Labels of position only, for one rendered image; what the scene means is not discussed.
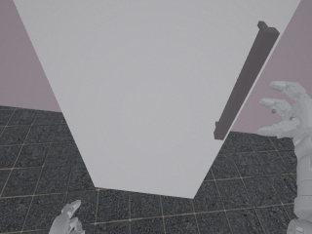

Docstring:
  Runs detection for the right robot forearm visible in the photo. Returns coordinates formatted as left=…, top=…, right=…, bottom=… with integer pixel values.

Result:
left=292, top=127, right=312, bottom=222

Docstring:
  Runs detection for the handle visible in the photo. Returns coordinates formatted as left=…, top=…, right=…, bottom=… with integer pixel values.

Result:
left=214, top=20, right=280, bottom=140

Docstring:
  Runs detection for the robot left hand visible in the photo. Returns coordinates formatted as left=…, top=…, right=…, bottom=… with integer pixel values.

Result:
left=49, top=200, right=86, bottom=234

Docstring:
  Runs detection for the fridge door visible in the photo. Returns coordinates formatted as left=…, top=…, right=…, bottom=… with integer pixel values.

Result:
left=13, top=0, right=301, bottom=199

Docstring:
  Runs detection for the right robot upper arm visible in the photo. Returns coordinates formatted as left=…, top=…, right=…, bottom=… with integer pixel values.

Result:
left=287, top=218, right=312, bottom=234

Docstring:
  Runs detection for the robot right hand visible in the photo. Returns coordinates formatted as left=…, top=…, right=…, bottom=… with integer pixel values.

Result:
left=256, top=81, right=312, bottom=138

